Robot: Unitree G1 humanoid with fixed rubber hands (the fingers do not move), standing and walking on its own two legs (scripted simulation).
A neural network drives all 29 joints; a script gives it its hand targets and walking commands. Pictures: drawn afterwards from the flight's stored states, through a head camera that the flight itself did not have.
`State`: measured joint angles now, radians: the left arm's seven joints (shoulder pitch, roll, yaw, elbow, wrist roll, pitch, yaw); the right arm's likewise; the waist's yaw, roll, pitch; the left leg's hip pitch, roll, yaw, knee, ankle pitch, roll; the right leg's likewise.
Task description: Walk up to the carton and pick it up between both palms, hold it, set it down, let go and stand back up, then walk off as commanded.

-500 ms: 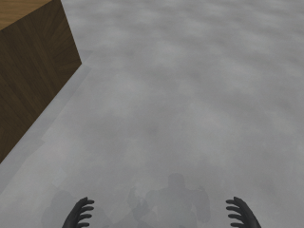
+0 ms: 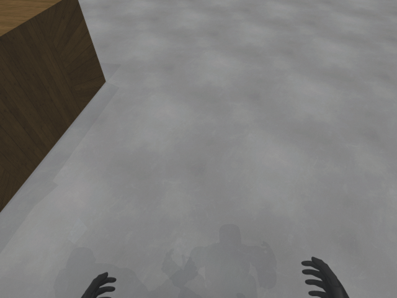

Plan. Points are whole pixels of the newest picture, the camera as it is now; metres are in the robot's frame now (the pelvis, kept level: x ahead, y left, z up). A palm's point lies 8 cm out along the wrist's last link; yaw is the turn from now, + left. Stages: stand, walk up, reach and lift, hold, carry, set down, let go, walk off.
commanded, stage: stand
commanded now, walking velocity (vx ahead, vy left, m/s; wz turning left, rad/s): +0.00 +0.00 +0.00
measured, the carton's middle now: out of the picture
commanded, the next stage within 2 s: walk up in 1.40 s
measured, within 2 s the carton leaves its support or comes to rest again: neither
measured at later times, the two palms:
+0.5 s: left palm out of the picture +0.12 +0.26 -0.10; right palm out of the picture +0.15 -0.26 -0.07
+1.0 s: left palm out of the picture +0.11 +0.26 -0.10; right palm out of the picture +0.15 -0.26 -0.07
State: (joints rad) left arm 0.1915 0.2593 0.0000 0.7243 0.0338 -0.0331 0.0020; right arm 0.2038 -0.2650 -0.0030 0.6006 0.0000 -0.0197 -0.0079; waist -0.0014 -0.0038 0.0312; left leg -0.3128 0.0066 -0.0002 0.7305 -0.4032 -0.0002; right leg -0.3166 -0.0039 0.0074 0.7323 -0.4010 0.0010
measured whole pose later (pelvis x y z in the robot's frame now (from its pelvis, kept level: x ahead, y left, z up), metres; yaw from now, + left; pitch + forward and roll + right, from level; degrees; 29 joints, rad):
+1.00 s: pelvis +0.00 +0.00 +0.00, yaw +0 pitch -1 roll +0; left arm 0.19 0.28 0.00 0.82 0.02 -0.04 0.00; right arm 0.20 -0.28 0.00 0.60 0.00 -0.02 -0.01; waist 0.00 0.00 0.03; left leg -0.31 0.01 0.00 0.73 -0.40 0.00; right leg -0.32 0.00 0.01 0.73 -0.40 0.00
